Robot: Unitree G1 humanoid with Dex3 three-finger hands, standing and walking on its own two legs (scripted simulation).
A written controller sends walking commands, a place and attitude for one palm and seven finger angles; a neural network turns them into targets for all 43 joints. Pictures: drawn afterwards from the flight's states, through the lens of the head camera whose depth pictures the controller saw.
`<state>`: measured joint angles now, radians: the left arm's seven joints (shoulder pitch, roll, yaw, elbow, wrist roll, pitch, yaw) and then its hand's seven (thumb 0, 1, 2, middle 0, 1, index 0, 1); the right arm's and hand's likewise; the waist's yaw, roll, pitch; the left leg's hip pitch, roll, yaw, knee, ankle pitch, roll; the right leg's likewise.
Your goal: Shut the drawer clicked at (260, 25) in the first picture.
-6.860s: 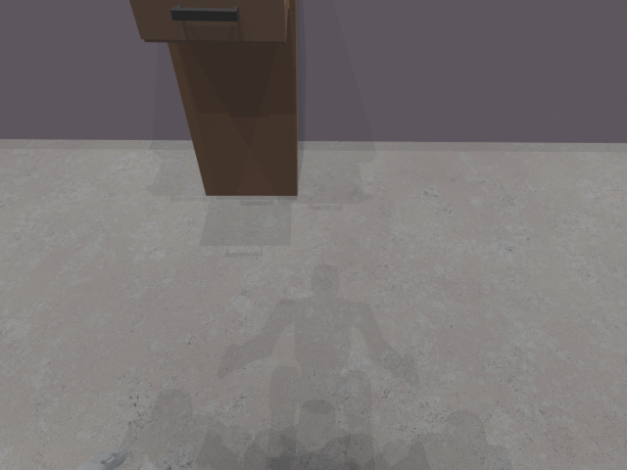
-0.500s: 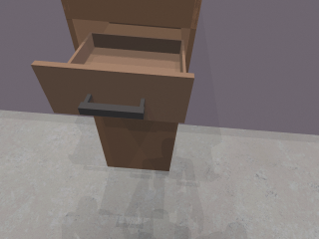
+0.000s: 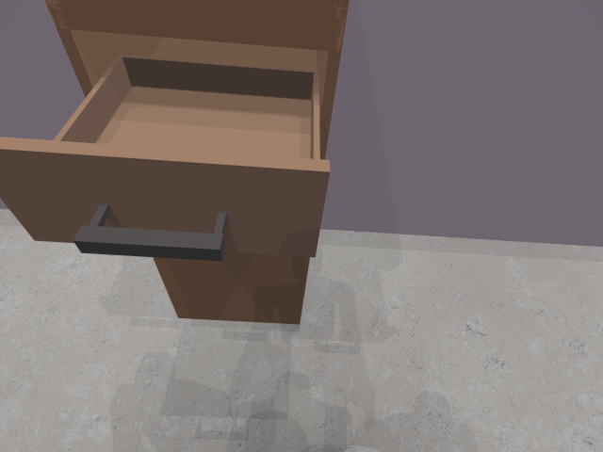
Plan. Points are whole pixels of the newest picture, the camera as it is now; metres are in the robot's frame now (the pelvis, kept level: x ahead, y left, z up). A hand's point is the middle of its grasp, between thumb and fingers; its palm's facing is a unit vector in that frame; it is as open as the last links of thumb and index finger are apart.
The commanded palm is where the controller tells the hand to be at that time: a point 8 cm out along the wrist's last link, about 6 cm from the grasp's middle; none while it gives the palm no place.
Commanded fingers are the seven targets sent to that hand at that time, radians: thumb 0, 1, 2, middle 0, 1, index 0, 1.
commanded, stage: come to a stop and stand still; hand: left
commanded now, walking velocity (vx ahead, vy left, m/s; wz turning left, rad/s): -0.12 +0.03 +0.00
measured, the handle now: (157, 229) +0.33 +0.20 +0.13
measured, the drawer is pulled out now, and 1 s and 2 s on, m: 0.28 0.28 0.28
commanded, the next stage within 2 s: look again from close up in 1.04 s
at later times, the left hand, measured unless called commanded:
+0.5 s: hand out of the picture +0.08 +0.15 -0.18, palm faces +0.09 -0.98 -0.17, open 7.3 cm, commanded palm none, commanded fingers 0.00 0.90 0.90 -0.20 -0.30 -0.20 -0.30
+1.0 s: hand out of the picture -0.07 +0.13 -0.18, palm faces +0.09 -0.99 -0.13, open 7.4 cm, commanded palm none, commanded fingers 0.00 0.90 0.90 -0.20 -0.30 -0.20 -0.30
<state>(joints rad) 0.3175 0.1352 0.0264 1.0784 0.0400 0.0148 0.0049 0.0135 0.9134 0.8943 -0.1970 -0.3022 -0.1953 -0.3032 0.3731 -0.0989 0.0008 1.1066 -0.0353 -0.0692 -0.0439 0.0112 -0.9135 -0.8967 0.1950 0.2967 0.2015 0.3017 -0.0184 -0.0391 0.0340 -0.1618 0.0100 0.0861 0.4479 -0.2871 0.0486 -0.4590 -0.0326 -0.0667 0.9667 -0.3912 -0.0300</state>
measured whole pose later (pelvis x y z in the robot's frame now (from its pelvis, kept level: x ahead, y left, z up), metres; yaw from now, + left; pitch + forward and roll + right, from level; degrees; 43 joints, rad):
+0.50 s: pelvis +0.00 -0.03 -0.01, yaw +2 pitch -2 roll +1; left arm 0.16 0.18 0.05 0.96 0.03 0.06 0.03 0.00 0.92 0.89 -0.20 -0.30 -0.20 -0.30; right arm 0.26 -0.14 -0.03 1.02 -0.03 0.01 -0.02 0.01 -0.91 -0.90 0.19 0.30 0.20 0.30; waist 0.01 -0.07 0.04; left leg -0.22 0.00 0.11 0.55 -0.30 0.04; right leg -0.41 -0.07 -0.04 0.81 -0.37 -0.01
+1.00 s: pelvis -0.03 -0.02 +0.00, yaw +3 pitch -1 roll +0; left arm 0.35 0.14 -0.01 1.10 0.02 0.01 0.02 0.01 0.91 0.89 -0.20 -0.30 -0.20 -0.30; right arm 0.28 -0.14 0.00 1.11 -0.02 0.00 -0.01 0.01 -0.92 -0.90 0.19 0.30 0.20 0.30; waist 0.02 -0.04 0.01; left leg -0.21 -0.01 0.10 0.40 -0.17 0.05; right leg -0.20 -0.03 -0.07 0.42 -0.19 0.00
